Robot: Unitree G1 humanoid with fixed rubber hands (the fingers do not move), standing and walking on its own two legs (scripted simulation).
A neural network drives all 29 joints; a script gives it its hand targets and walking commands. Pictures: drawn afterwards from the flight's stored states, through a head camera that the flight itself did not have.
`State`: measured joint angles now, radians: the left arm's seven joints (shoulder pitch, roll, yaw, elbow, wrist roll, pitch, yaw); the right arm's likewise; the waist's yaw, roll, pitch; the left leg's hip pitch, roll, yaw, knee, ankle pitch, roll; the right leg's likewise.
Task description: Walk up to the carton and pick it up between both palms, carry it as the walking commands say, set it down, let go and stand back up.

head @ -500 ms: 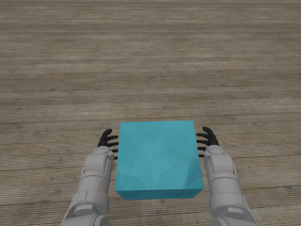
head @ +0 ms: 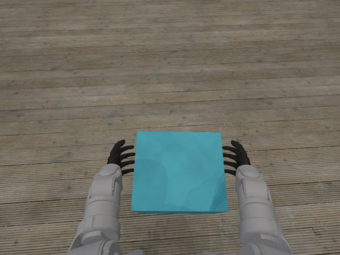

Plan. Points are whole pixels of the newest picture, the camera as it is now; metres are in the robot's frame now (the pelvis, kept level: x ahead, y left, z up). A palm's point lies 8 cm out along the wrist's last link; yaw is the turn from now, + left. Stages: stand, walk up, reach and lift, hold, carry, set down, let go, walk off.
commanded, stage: set down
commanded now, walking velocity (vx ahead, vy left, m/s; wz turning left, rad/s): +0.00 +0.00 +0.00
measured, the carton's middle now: (177, 175) +0.35 -0.01 -0.10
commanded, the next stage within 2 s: none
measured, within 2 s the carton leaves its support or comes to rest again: neither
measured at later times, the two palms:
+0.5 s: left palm (122, 176) +0.35 +0.16 -0.12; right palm (226, 174) +0.36 -0.16 -0.12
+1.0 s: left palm (131, 182) +0.38 +0.15 -0.22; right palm (220, 176) +0.39 -0.16 -0.20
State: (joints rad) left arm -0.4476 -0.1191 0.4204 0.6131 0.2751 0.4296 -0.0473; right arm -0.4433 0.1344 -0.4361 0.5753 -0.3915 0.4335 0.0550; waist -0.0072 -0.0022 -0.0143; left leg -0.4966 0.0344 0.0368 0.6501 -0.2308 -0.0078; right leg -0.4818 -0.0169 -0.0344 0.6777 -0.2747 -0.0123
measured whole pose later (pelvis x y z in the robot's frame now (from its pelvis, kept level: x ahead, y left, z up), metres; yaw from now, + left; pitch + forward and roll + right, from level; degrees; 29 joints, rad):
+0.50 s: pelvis -0.02 +0.00 -0.05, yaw +0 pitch +24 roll +1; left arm -0.54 -0.12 0.42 0.49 0.28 0.29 -0.02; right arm -0.59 0.13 -0.44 0.52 -0.29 0.28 0.00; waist -0.01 -0.01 -0.01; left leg -1.08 0.03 0.04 0.93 -0.28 -0.01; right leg -1.07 -0.02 -0.02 0.97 -0.33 -0.01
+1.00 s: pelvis -0.05 +0.00 -0.14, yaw +1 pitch +38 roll +1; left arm -0.72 -0.12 0.45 0.45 0.28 0.36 0.10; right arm -0.80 0.11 -0.44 0.51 -0.28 0.33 -0.06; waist -0.04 -0.02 -0.14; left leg -1.60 0.03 0.04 1.30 -0.35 0.00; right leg -1.60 -0.03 0.00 1.35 -0.41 -0.01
